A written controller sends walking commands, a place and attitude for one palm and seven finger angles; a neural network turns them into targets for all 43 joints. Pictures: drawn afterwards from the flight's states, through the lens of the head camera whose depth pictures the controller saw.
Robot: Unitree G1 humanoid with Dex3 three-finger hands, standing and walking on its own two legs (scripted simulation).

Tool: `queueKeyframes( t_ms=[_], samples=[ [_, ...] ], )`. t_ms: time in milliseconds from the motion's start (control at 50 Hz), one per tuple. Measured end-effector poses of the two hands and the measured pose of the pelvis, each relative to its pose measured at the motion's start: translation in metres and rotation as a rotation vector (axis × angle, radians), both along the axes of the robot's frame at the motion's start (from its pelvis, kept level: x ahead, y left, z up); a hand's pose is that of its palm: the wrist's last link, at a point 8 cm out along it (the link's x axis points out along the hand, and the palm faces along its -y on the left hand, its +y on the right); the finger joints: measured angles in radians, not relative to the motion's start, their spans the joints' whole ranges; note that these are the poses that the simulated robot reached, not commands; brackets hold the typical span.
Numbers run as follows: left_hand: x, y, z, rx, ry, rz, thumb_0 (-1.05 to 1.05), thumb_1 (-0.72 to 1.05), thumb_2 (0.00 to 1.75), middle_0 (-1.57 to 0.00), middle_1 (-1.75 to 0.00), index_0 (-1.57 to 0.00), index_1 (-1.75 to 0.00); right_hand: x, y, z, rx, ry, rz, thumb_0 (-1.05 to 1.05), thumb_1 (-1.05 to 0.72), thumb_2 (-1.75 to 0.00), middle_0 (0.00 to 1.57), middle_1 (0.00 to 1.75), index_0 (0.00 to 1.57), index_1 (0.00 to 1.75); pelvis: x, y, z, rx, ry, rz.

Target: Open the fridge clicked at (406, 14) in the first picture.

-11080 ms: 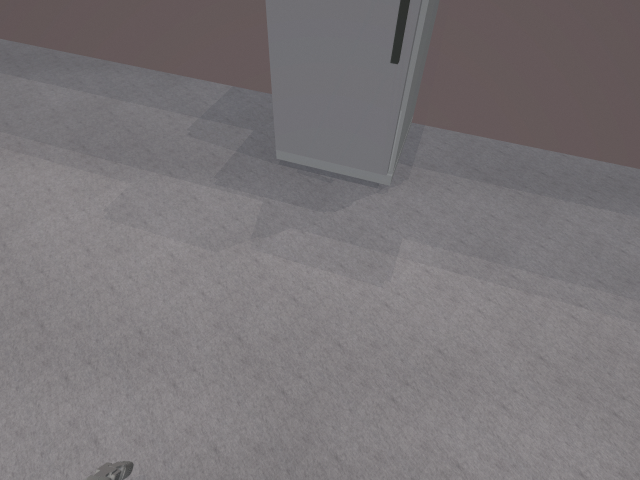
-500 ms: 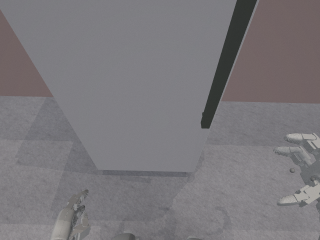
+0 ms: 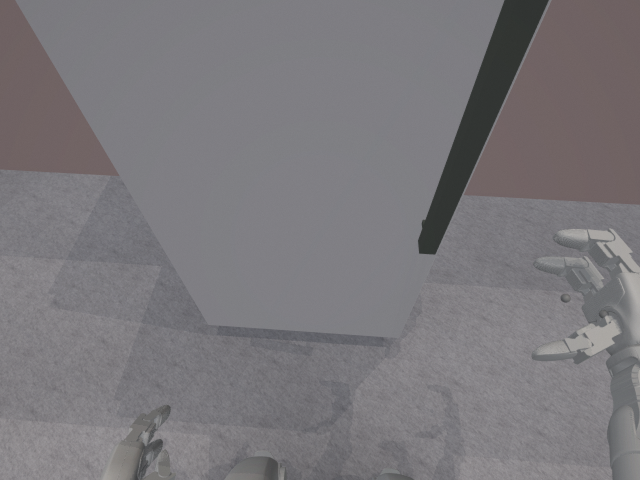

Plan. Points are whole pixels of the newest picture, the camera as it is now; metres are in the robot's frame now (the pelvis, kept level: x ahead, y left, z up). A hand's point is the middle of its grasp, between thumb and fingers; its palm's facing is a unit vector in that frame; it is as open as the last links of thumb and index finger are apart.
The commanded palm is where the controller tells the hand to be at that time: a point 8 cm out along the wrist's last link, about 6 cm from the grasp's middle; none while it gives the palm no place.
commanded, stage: move the hooked fingers beside the handle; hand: right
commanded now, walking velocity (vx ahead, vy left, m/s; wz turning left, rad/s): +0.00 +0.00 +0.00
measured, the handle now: (470, 120) +0.52 -0.14 +0.16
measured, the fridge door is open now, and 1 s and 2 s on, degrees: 0 0 0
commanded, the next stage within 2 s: feel for the door with the fingertips in 1.78 s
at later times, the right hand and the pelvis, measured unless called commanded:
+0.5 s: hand (523, 247) +0.40 -0.22 +0.07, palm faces -0.02 +1.00 -0.02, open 14.0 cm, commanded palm +0.38 -0.27 +0.06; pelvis +0.01 +0.00 +0.00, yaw +1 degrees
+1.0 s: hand (495, 212) +0.46 -0.20 +0.06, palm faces -0.01 +1.00 -0.01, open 14.0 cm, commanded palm +0.44 -0.25 +0.06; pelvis +0.00 +0.00 -0.01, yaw +1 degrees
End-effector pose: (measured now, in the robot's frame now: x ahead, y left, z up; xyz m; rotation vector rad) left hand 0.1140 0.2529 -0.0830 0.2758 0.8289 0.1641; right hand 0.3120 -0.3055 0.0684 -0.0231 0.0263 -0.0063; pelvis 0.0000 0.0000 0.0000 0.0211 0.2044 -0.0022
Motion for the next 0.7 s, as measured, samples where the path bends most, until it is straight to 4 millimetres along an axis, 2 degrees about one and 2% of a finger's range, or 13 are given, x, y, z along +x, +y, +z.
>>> queueKeyframes(
  t_ms=[340,520,700],
  samples=[
    [-0.012,0.003,-0.007,0.001,0.096,0.037,0.01,0.90,0.90,-0.20,-0.30,-0.21,-0.29,0.049,0.016,-0.004,0.010,0.005,0.011,-0.01,0.50,-0.30,0.30,1.20,0.30,1.20,0.005,-0.001,-0.001,0.000,0.032,0.005],
    [-0.025,0.005,-0.014,-0.011,0.159,0.064,0.01,0.91,0.90,-0.20,-0.30,-0.21,-0.29,0.072,0.033,-0.002,0.009,-0.008,0.026,-0.01,0.50,-0.30,0.29,1.20,0.30,1.20,0.007,-0.001,-0.002,-0.001,0.049,0.010],
    [-0.042,0.008,-0.020,-0.015,0.221,0.092,0.00,0.91,0.90,-0.20,-0.30,-0.21,-0.29,0.091,0.038,-0.004,0.001,-0.007,0.004,-0.01,0.50,-0.30,0.30,1.20,0.30,1.20,0.006,0.001,-0.005,-0.002,0.062,0.015]
  ],
)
